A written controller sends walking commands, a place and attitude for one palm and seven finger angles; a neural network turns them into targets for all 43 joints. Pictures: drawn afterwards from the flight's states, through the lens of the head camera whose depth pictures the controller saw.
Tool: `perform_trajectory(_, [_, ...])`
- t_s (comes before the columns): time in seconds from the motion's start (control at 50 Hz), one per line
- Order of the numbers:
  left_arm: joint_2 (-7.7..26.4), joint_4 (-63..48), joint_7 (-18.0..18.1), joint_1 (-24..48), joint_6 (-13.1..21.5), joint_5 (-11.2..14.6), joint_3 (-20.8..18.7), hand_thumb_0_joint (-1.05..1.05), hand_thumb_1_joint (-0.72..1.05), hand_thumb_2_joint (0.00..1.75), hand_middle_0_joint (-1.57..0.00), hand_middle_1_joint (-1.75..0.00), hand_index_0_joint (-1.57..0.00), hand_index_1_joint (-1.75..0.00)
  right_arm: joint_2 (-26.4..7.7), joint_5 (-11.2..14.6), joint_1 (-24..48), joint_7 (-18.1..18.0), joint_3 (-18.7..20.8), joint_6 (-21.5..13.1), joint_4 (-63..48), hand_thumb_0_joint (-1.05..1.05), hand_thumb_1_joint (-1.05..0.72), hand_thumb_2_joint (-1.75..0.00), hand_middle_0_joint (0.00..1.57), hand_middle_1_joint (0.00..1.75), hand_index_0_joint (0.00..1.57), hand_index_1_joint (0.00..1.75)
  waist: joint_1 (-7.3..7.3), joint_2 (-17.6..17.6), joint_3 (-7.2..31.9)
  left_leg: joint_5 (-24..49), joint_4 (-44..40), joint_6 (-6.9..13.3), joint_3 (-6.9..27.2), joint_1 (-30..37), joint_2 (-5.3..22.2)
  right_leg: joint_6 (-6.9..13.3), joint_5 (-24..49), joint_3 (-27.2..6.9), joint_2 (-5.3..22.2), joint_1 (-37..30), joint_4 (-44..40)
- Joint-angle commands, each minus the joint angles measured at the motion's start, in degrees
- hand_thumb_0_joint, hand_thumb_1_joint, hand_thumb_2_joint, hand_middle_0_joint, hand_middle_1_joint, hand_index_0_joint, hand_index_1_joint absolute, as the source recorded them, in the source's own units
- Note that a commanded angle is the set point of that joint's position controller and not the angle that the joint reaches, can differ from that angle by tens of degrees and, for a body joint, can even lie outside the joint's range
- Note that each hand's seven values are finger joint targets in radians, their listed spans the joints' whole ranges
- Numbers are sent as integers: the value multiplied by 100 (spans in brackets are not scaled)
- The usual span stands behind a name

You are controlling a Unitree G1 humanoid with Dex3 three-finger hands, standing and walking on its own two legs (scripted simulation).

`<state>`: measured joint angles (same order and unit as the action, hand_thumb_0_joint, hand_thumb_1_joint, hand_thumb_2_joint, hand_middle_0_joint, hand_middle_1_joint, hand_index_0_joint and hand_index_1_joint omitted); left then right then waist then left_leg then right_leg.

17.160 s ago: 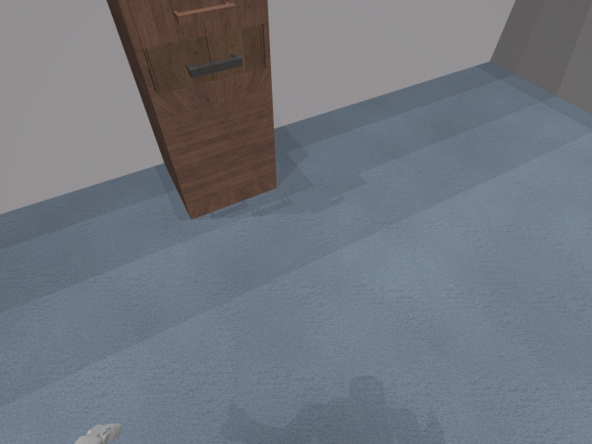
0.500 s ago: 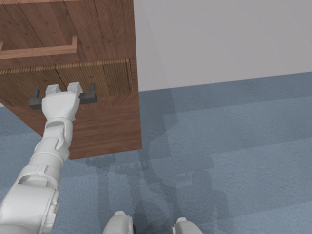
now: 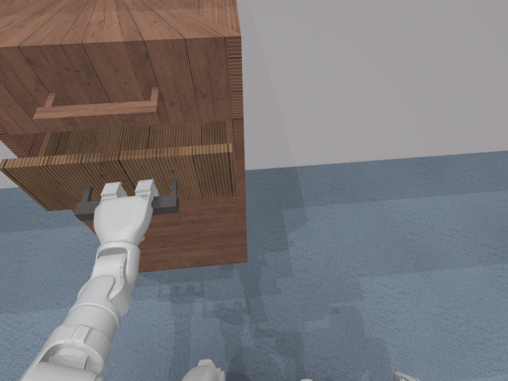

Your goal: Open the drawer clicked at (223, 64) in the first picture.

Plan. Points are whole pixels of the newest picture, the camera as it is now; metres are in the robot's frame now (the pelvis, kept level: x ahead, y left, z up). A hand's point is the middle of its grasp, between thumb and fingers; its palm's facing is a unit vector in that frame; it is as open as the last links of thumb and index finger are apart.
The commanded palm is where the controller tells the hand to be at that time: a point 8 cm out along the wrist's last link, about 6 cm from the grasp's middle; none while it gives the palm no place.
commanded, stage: pull the drawer open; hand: left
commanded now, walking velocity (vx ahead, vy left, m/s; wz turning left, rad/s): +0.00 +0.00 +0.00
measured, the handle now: (130, 197) +0.43 +0.24 -0.02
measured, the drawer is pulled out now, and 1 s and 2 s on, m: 0.07 0.19 0.30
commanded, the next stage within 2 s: none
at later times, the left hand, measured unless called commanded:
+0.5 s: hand (132, 266) +0.31 +0.21 -0.04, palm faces -0.04 -0.06 -1.00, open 6.1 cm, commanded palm +0.28 +0.21 +0.01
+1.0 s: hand (129, 297) +0.26 +0.21 -0.04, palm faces -0.05 -0.07 -1.00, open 6.1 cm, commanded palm +0.22 +0.20 +0.01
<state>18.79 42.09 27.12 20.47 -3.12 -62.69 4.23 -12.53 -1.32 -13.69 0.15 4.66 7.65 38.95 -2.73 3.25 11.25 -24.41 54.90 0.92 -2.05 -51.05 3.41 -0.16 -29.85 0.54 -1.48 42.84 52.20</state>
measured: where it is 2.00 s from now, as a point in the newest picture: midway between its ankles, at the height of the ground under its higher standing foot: outside the picture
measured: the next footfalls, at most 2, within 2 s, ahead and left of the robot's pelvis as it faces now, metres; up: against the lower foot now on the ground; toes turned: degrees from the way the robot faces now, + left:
none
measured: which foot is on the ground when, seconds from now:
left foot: down 0.00-1.00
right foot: down 0.00-1.00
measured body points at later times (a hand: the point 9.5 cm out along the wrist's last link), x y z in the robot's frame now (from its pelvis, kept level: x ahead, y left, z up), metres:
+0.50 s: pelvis -0.01 -0.01 +0.00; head +0.06 -0.02 +0.44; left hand +0.31 +0.21 +0.01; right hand +0.12 -0.26 -0.13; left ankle +0.01 +0.11 -0.68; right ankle -0.06 -0.13 -0.68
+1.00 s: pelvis -0.01 -0.02 +0.00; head +0.05 -0.03 +0.44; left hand +0.26 +0.21 +0.01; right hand +0.14 -0.26 -0.12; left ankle +0.01 +0.11 -0.68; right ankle -0.06 -0.13 -0.68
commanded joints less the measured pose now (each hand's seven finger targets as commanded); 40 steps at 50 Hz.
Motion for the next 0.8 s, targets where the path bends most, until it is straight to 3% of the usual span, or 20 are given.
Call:
perform_trajectory(0.0, [656, -1164, 227, 722, 59, 80, -228, 0, 90, 90, -40, -135, -40, -135, -815, -19, -338, -48, 255, -137, -537, 0, -90, -90, 20, 30, 20, 30, 64, 43, 2046, 3168, -320, 99, 75, 2582, -266, 231, 3194, 220, -254, -365, -452])
perform_trajectory(0.08, [685, -1414, 233, 414, 41, 105, -294, 0, 90, 90, -40, -135, -40, -135, -808, -18, -205, -58, 238, -167, -596, 0, -90, -90, 20, 30, 20, 30, 85, -140, 1954, 3027, -329, 108, 32, 2462, -288, 208, 3330, 203, -236, -509, -479])
perform_trajectory(0.14, [776, -1609, 254, 378, 48, 84, -349, 0, 90, 90, -40, -135, -40, -135, -803, -20, -128, -74, 208, -189, -613, 0, -90, -90, 20, 30, 20, 30, 101, -55, 2005, 2981, -325, 101, 39, 2461, -292, 217, 3329, 181, -225, -526, -430])
perform_trajectory(0.18, [749, -1759, 279, -7, 43, 96, -374, 0, 90, 90, -40, -135, -40, -135, -792, -24, -74, -71, 209, -211, -673, 0, -90, -90, 20, 30, 20, 30, 180, -63, 2023, 2967, -338, 96, 10, 2450, -307, 219, 3361, 178, -224, -621, -437])
perform_trajectory(0.2, [663, -1810, 280, -131, 28, 127, -312, 0, 90, 90, -40, -135, -40, -135, -788, -28, -66, -70, 215, -235, -693, 0, -90, -90, 20, 30, 20, 30, 146, -114, 1912, 2929, -332, 104, 4, 2420, -312, 224, 3418, 186, -224, -649, -447])
perform_trajectory(0.22, [822, -1804, 291, -307, 1, 123, -483, 0, 90, 90, -40, -135, -40, -135, -796, -27, -34, -67, 206, -247, -698, 0, -90, -90, 20, 30, 20, 30, 213, -68, 1900, 2977, -341, 94, 19, 2386, -311, 240, 3410, 175, -223, -692, -442])
perform_trajectory(0.24, [672, -1968, 303, -187, 26, 106, -326, 0, 90, 90, -40, -135, -40, -135, -783, -27, 34, -67, 195, -248, -696, 0, -90, -90, 20, 30, 20, 30, 154, -48, 1955, 2957, -320, 97, 15, 2437, -305, 216, 3425, 164, -213, -608, -423])
perform_trajectory(0.28, [681, -2048, 332, -393, 14, 119, -358, 0, 90, 90, -40, -135, -40, -135, -784, -30, 76, -68, 192, -278, -724, 0, -90, -90, 20, 30, 20, 30, 166, -114, 1827, 2768, -338, 96, -2, 2364, -317, 211, 3346, 171, -212, -615, -453])
perform_trajectory(0.32, [772, -2176, 357, -646, -16, 122, -472, 0, 90, 90, -40, -135, -40, -135, -792, -43, 113, -66, 193, -307, -760, 0, -90, -90, 20, 30, 20, 30, 240, -47, 1827, 2822, -350, 86, 22, 2351, -316, 244, 3337, 185, -217, -684, -416])
perform_trajectory(0.46, [552, -2380, 449, -675, -101, 44, -257, 0, 90, 90, -40, -135, -40, -135, -776, -46, 217, -75, 189, -353, -784, 0, -90, -90, 20, 30, 20, 30, 164, -76, 1669, 2510, -338, 84, 56, 2397, -309, 245, 2910, 206, -223, -395, -391])
perform_trajectory(0.54, [604, -2541, 436, -827, -149, 53, -264, 0, 90, 90, -40, -135, -40, -135, -755, -32, 359, -70, 139, -342, -837, 0, -90, -90, 20, 30, 20, 30, 237, -24, 1685, 2335, -393, 73, 47, 2383, -321, 252, 2742, 199, -213, -412, -410])
perform_trajectory(0.6, [418, -2523, 404, -934, -209, 87, -78, 0, 90, 90, -40, -135, -40, -135, -749, -20, 362, -80, 133, -360, -887, 0, -90, -90, 20, 30, 20, 30, 192, -86, 1439, 2087, -442, 86, 49, 2295, -335, 252, 2531, 215, -212, -372, -479])
perform_trajectory(0.64, [590, -2581, 389, -986, -196, 54, -232, 0, 90, 90, -40, -135, -40, -135, -736, -24, 448, -101, 106, -345, -899, 0, -90, -90, 20, 30, 20, 30, 266, -146, 1619, 2109, -427, 79, 45, 2309, -338, 246, 2565, 183, -208, -437, -434])
perform_trajectory(0.66, [471, -2524, 371, -1145, -220, 69, -139, 0, 90, 90, -40, -135, -40, -135, -738, -23, 399, -107, 118, -363, -924, 0, -90, -90, 20, 30, 20, 30, 238, -180, 1450, 2086, -434, 90, 46, 2263, -347, 257, 2576, 200, -211, -441, -455])
perform_trajectory(0.72, [529, -2644, 343, -1218, -187, 85, -195, 0, 90, 90, -40, -135, -40, -135, -744, -26, 452, -109, 101, -378, -935, 0, -90, -90, 20, 30, 20, 30, 277, -191, 1526, 2098, -426, 92, 52, 2244, -342, 261, 2628, 170, -199, -506, -445])
perform_trajectory(0.76, [362, -2765, 328, -1498, -190, 92, -28, 0, 90, 90, -40, -135, -40, -135, -716, -26, 467, -89, 105, -380, -1005, 0, -90, -90, 20, 30, 20, 30, 284, -91, 1455, 2134, -429, 94, 40, 2319, -347, 264, 2626, 191, -199, -470, -450])
perform_trajectory(0.78, [464, -2862, 332, -1462, -162, 94, -114, 0, 90, 90, -40, -135, -40, -135, -712, -25, 530, -78, 90, -373, -993, 0, -90, -90, 20, 30, 20, 30, 299, -129, 1500, 2128, -410, 86, 27, 2310, -346, 249, 2670, 164, -193, -476, -446])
